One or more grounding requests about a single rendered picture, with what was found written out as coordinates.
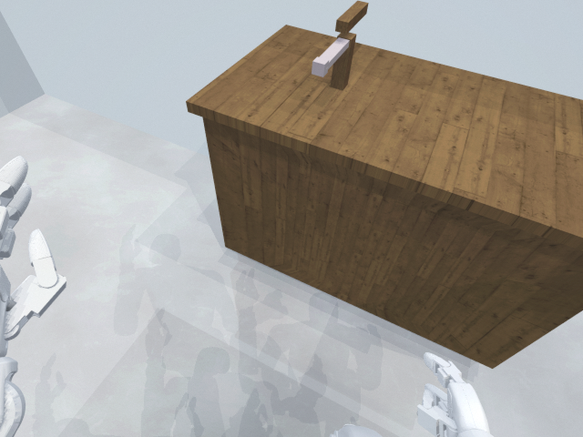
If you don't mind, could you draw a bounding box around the right robot hand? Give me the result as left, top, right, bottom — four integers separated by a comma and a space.
417, 352, 490, 437

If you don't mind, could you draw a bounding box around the left robot hand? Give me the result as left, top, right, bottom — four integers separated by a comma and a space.
0, 156, 66, 358

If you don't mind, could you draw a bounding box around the left robot forearm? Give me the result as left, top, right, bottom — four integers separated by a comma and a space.
0, 357, 26, 437

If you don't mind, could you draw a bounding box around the counter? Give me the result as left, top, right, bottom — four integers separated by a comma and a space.
186, 1, 583, 369

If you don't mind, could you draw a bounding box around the tap lever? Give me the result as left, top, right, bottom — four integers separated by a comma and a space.
312, 37, 350, 77

